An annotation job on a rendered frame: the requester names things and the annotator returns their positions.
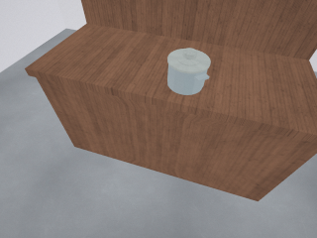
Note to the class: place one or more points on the knob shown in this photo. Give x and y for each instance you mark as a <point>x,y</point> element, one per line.
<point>189,53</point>

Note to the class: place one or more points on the pot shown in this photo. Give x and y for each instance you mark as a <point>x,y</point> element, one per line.
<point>185,83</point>

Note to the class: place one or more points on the lid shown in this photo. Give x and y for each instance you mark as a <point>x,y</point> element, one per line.
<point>176,60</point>

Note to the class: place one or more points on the table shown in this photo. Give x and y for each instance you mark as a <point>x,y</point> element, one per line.
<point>251,126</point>

